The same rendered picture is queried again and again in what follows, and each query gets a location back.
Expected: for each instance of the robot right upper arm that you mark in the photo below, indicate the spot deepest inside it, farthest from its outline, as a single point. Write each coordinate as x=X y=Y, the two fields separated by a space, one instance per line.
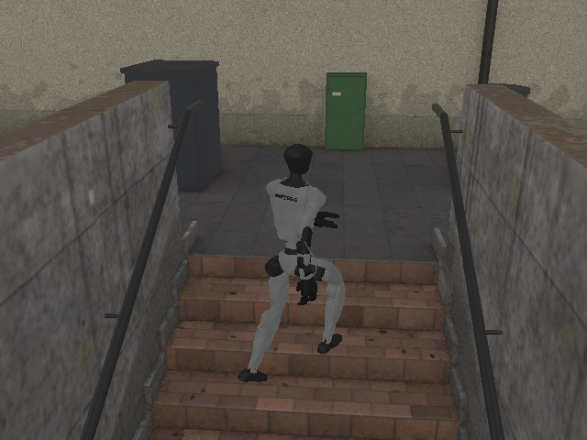
x=316 y=200

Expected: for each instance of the robot left upper arm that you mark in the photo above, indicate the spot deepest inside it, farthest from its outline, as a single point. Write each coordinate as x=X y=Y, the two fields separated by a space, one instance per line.
x=270 y=190

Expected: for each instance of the robot right shin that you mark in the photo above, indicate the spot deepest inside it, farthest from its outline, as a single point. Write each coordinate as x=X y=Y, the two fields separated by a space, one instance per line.
x=332 y=312

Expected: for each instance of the robot left foot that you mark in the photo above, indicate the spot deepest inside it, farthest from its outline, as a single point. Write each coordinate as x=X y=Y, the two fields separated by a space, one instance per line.
x=246 y=376

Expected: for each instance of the robot left hand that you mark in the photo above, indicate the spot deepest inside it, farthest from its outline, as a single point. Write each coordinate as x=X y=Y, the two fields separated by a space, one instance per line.
x=320 y=219

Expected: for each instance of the right robot forearm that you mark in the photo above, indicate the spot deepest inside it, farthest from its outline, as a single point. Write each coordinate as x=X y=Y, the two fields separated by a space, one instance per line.
x=303 y=254

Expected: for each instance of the robot right hand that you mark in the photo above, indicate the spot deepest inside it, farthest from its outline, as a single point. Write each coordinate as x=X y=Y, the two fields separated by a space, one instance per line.
x=308 y=288

